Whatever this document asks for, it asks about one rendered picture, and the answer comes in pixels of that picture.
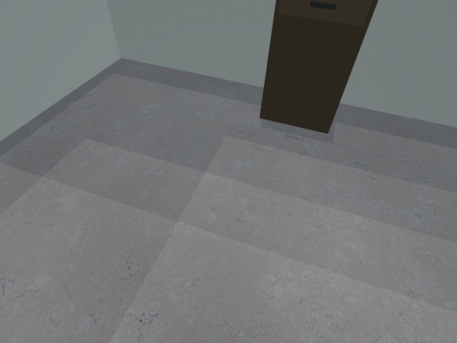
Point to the drawer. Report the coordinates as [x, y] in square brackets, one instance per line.
[347, 11]

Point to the cabinet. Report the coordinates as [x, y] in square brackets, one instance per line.
[309, 63]

